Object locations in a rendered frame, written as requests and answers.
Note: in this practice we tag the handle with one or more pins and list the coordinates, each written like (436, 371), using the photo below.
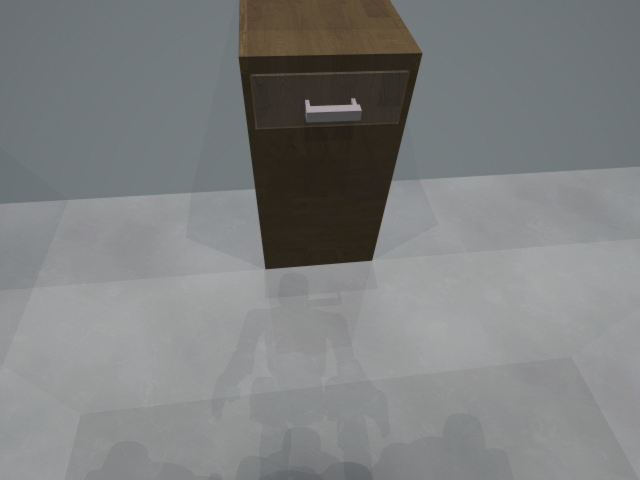
(333, 113)

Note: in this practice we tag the drawer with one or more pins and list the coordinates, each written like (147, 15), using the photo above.
(280, 98)

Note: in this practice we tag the cabinet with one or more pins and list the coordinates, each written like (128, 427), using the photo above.
(321, 190)

